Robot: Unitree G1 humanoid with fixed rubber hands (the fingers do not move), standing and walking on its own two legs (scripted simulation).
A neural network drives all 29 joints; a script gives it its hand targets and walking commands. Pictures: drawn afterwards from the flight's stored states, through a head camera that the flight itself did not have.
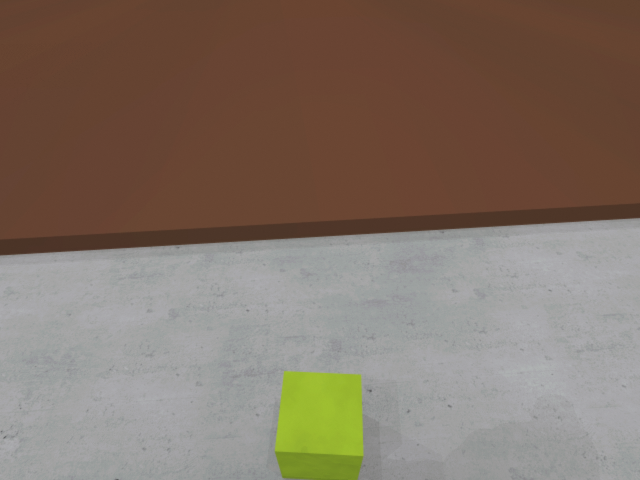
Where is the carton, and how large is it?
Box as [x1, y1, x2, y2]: [275, 371, 362, 479]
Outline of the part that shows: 284,371 275,444 275,453 282,477 309,479 356,479 362,459 360,375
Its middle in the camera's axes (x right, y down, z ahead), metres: +0.01 +0.52 +1.07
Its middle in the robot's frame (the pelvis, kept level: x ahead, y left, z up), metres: +0.42 +0.02 -0.66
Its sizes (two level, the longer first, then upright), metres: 0.210 0.200 0.250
